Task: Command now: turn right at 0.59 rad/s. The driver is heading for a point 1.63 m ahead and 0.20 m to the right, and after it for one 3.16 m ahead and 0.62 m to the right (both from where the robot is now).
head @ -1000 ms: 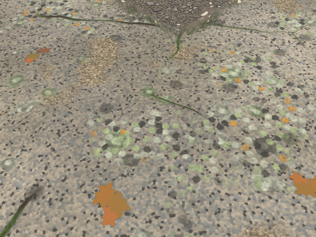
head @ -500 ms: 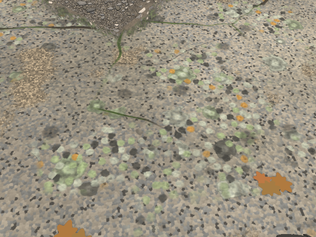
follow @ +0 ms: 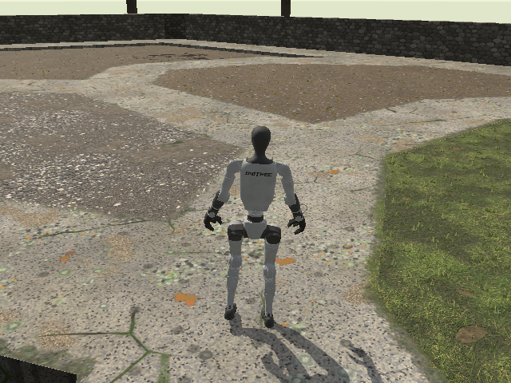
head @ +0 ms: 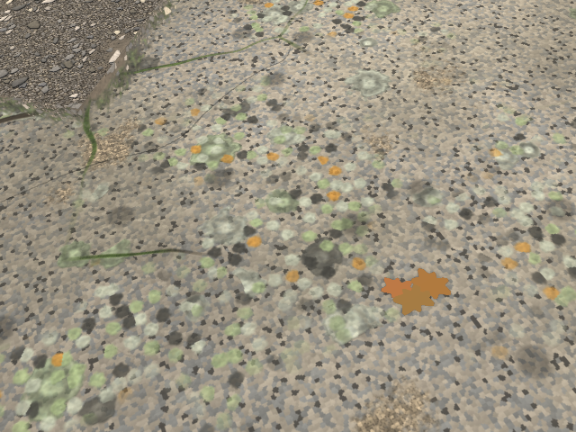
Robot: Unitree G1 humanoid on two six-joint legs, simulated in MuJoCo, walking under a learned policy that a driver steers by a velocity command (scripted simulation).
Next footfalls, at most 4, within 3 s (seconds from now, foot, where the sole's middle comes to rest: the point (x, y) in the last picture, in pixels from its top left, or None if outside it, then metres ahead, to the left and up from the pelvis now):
0.20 left None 0.06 0.14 -0.78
0.60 right None -0.02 -0.12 -0.78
1.00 left None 0.01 0.11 -0.78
1.48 right None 0.02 -0.13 -0.78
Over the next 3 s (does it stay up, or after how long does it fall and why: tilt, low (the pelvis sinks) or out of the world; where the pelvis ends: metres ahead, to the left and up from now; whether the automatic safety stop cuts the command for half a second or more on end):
stays up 0.48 -0.03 -0.02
